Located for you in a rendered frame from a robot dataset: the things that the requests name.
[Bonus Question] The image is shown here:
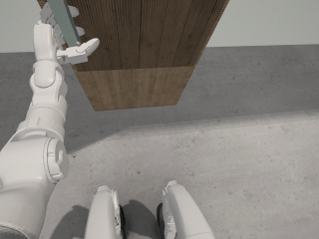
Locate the robot right foot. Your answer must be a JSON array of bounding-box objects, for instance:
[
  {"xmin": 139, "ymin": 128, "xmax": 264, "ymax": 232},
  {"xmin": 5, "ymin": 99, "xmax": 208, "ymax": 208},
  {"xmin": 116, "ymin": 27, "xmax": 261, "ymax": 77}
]
[{"xmin": 157, "ymin": 203, "xmax": 175, "ymax": 239}]

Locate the robot left forearm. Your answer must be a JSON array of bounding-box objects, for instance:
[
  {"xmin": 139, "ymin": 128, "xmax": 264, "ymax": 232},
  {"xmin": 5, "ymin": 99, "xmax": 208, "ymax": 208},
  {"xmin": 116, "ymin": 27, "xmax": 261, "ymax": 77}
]
[{"xmin": 0, "ymin": 60, "xmax": 68, "ymax": 185}]

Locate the robot left hand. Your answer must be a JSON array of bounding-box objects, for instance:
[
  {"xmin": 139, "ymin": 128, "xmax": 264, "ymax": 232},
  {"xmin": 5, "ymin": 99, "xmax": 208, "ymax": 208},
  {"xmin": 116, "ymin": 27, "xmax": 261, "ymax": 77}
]
[{"xmin": 33, "ymin": 2, "xmax": 100, "ymax": 67}]

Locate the robot right thigh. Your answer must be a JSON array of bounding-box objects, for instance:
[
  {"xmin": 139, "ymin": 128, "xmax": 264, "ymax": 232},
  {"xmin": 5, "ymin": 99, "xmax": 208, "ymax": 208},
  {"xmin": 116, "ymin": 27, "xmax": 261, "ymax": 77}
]
[{"xmin": 161, "ymin": 184, "xmax": 215, "ymax": 239}]

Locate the cupboard door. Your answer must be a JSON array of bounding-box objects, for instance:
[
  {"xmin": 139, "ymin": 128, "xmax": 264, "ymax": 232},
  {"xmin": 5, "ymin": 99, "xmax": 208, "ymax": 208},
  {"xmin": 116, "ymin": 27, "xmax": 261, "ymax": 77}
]
[{"xmin": 44, "ymin": 0, "xmax": 226, "ymax": 72}]

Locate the handle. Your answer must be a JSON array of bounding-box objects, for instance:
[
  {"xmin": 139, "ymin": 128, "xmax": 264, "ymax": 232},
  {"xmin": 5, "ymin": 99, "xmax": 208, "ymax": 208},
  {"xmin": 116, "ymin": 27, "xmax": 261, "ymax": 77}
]
[{"xmin": 47, "ymin": 0, "xmax": 82, "ymax": 48}]

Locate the left robot upper arm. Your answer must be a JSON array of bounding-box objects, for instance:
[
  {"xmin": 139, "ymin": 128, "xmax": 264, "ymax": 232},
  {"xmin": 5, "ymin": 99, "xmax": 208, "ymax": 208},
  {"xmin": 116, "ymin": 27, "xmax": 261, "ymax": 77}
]
[{"xmin": 0, "ymin": 136, "xmax": 70, "ymax": 239}]

